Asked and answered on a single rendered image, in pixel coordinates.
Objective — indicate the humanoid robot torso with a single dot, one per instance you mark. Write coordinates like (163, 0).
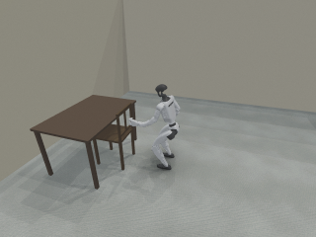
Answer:
(169, 115)

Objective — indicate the chair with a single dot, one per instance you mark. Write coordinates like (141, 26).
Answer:
(116, 133)

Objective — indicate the robot left forearm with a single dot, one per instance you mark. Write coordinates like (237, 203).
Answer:
(146, 123)

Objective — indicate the left robot thigh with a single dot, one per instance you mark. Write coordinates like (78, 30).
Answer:
(163, 137)

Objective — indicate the left robot upper arm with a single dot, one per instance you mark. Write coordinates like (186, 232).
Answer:
(160, 107)

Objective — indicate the right robot upper arm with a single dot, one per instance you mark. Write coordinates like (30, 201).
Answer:
(177, 107)

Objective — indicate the table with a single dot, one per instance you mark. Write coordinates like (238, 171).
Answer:
(83, 122)

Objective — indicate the robot left hand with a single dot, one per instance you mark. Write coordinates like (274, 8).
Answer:
(132, 122)

